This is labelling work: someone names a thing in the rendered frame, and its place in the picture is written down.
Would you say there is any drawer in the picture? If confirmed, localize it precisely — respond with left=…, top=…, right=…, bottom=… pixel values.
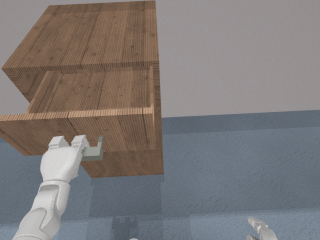
left=0, top=66, right=156, bottom=156

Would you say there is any cabinet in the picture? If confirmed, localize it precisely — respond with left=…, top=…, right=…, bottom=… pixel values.
left=1, top=0, right=164, bottom=178

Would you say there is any robot right hand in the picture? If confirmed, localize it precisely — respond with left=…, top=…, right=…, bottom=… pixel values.
left=245, top=216, right=277, bottom=240

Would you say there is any left robot forearm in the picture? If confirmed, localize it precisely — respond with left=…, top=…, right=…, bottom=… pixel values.
left=12, top=179, right=71, bottom=240

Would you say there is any robot left hand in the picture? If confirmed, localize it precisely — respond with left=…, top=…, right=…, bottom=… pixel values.
left=40, top=134, right=90, bottom=184

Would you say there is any handle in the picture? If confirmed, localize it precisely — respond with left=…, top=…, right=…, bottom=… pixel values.
left=81, top=135, right=104, bottom=162

